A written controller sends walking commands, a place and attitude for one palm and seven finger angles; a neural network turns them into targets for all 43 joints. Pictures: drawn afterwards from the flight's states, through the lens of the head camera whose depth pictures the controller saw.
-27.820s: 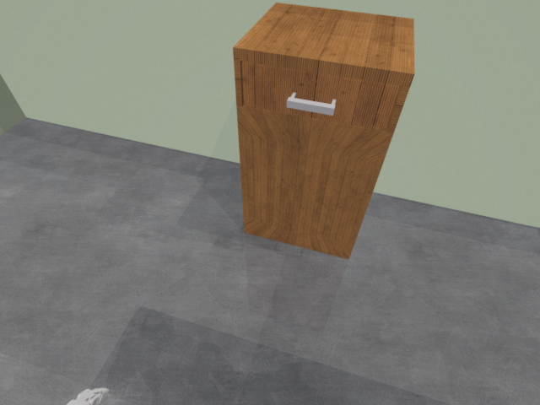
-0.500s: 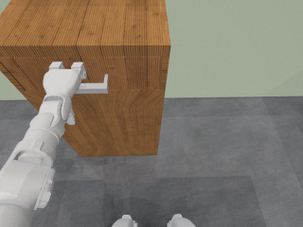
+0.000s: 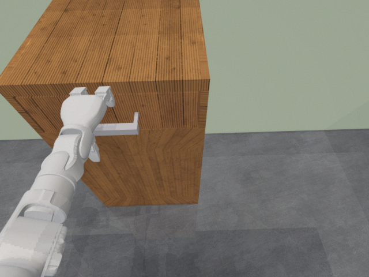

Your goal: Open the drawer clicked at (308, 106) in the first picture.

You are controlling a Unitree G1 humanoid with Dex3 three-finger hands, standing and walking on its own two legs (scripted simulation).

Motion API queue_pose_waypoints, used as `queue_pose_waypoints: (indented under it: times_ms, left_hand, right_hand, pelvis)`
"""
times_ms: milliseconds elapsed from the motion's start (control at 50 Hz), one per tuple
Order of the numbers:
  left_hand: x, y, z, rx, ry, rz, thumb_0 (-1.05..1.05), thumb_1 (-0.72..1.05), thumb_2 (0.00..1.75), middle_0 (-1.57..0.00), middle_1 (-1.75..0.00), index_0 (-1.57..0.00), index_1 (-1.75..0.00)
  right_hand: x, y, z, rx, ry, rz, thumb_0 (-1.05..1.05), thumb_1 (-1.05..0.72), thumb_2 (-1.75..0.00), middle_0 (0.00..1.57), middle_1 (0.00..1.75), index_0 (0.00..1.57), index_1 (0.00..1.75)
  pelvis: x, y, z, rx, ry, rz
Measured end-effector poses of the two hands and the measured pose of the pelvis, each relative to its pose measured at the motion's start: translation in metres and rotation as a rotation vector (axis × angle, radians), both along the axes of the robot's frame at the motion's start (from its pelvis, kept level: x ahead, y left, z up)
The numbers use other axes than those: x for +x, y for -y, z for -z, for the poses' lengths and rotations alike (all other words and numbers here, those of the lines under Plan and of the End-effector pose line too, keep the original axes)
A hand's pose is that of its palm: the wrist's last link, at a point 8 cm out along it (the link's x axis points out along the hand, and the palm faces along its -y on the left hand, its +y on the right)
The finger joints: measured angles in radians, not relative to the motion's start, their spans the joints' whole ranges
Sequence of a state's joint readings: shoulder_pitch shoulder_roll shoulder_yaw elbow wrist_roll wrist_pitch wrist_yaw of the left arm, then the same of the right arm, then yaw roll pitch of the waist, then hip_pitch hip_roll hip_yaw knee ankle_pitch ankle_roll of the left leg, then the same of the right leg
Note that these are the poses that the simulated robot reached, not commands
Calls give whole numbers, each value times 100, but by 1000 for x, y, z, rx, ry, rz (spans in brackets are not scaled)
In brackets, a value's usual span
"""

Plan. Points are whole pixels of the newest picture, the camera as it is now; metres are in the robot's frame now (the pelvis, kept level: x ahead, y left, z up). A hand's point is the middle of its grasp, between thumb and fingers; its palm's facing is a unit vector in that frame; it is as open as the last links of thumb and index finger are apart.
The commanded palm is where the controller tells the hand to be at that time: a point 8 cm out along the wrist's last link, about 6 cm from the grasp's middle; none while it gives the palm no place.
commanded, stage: lift the fingers back up to retry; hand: left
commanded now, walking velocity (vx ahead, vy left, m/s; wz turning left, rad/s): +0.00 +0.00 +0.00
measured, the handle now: (113, 123) +0.49 +0.20 +0.01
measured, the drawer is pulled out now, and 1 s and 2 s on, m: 0.00 0.00 0.00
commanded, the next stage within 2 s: re-aim the fingers above the handle in 0.22 s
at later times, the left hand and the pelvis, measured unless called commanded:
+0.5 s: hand (96, 123) +0.44 +0.21 +0.07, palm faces -0.02 -0.02 -1.00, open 13.8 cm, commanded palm +0.42 +0.22 +0.13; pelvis +0.00 -0.01 +0.00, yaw +1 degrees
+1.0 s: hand (92, 126) +0.44 +0.22 +0.06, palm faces -0.07 -0.01 -1.00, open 13.8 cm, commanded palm +0.42 +0.22 +0.13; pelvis -0.01 -0.02 +0.01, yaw +0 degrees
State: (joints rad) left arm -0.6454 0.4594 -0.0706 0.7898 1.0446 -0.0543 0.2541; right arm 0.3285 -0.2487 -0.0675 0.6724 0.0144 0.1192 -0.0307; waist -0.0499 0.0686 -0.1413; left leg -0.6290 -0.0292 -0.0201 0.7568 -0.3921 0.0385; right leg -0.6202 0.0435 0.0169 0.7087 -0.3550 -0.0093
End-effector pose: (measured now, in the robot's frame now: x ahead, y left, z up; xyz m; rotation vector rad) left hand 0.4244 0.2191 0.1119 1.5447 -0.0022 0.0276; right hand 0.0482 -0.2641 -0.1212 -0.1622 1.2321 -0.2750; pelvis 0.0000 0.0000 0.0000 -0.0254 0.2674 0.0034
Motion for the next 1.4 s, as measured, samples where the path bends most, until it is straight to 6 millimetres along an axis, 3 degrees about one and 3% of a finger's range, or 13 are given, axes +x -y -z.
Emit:
queue_pose_waypoints:
  times_ms: [140, 320, 580, 880, 1120, 1320, 1400]
  left_hand:
    - [0, 1, -21, 9, -8, -47, 0, -49, 30, -34, -121, -36, -122]
    - [-7, 1, -12, 3, -110, -18, 0, -49, 30, -32, -120, -33, -120]
    - [1, 9, -13, 8, -15, 15, 0, -49, 30, -35, -123, -34, -121]
    - [-1, 8, -14, 18, -92, -37, 0, -48, 30, -32, -121, -33, -121]
    - [-4, -1, -11, 19, -43, 7, 0, -49, 30, -32, -120, -32, -120]
    - [1, 4, -14, 8, -39, -24, 0, -48, 30, -34, -122, -34, -124]
    - [-2, 18, -12, -11, -52, 8, -1, -48, 30, -33, -121, -34, -122]
  right_hand:
    - [28, -4, -6, 27, 63, -28, 1, -90, -90, 20, 30, 20, 30]
    - [46, 2, -15, 2, 106, -59, 1, -90, -90, 20, 30, 20, 30]
    - [23, 12, -4, -9, 24, -43, 1, -90, -90, 20, 30, 20, 30]
    - [-1, 16, -7, -1, 21, 12, 1, -90, -90, 20, 30, 20, 30]
    - [0, 23, -9, -43, 12, -8, 1, -90, -90, 20, 30, 20, 30]
    - [8, 7, -6, 1, 25, -16, 1, -90, -90, 20, 30, 20, 30]
    - [12, 0, -6, 21, 41, -19, 1, -90, -90, 20, 30, 20, 30]
  pelvis:
    - [3, 2, -6, 8, 40, -2]
    - [2, 8, -8, 14, 56, -5]
    - [0, 13, -4, 15, 20, -9]
    - [-5, 17, -8, 21, 44, 8]
    - [-7, 14, -5, 14, 22, -7]
    - [-3, 8, -5, 12, 24, -5]
    - [-1, 5, -6, 11, 35, -4]
